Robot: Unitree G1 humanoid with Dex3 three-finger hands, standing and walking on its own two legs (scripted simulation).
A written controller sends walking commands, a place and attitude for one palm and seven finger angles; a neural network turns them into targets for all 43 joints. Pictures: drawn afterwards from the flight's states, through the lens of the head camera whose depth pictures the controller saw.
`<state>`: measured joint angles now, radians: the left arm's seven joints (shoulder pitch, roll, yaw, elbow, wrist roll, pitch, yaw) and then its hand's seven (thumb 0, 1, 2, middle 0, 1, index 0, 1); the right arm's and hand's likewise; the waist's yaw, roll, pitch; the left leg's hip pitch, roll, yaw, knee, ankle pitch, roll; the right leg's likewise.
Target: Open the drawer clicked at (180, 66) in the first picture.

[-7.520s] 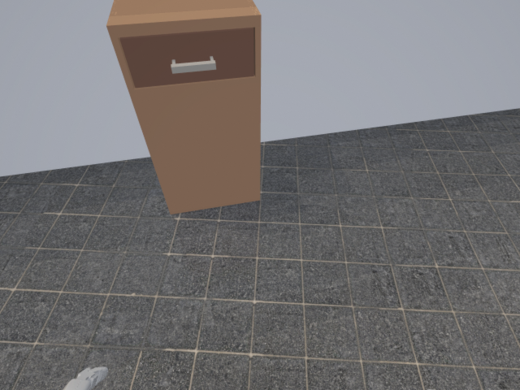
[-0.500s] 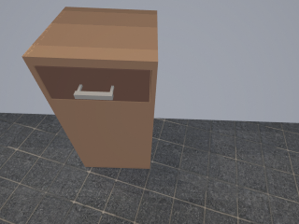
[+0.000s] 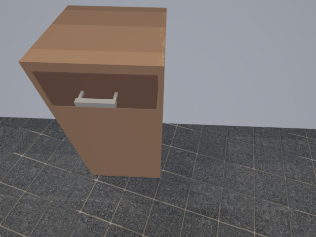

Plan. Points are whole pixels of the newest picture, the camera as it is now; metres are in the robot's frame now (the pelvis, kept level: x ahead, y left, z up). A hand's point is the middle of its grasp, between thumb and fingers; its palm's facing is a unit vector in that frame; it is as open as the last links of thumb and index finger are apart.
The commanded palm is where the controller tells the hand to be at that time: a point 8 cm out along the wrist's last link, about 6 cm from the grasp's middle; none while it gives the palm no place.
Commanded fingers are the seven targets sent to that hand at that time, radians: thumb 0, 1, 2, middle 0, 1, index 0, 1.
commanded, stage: come to a stop and stand still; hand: left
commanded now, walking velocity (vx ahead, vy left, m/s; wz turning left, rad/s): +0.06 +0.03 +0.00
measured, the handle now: (97, 98) +0.53 +0.25 +0.00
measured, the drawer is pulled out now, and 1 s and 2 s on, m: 0.00 0.00 0.00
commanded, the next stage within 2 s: look again from close up in 0.86 s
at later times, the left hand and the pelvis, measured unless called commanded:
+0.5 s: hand out of the picture -0.02 +0.17 -0.17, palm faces +0.05 -0.99 -0.15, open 7.4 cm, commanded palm none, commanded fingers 0.00 0.90 0.90 -0.20 -0.30 -0.20 -0.30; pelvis +0.01 +0.02 +0.01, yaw -1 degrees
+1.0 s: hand out of the picture +0.00 +0.16 -0.17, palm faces +0.03 -0.99 -0.16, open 7.4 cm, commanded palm none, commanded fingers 0.00 0.90 0.90 -0.20 -0.30 -0.20 -0.30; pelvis +0.02 +0.01 +0.01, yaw -1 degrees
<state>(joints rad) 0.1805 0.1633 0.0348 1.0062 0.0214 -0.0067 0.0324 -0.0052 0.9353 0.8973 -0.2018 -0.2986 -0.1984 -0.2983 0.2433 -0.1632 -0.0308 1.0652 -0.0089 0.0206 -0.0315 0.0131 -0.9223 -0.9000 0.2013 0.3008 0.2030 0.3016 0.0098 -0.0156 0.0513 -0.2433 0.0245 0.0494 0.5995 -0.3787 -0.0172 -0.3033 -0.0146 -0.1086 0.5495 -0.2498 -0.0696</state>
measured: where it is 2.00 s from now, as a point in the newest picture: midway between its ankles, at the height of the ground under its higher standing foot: outside the picture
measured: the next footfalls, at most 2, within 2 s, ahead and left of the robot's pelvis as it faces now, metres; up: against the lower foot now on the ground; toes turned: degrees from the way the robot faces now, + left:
left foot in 0.04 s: +0.02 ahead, +0.14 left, +0.00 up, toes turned +3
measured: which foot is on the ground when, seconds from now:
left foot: up 0.00-0.02, down 0.04-1.00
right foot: down 0.00-1.00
